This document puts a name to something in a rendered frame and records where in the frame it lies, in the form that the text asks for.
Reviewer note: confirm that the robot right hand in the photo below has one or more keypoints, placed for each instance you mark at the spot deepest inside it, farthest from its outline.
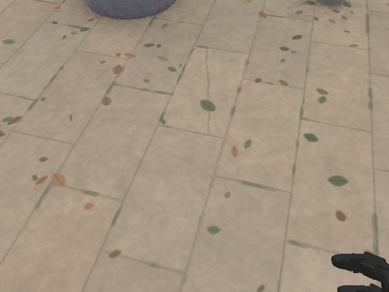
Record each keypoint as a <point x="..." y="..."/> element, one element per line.
<point x="369" y="265"/>

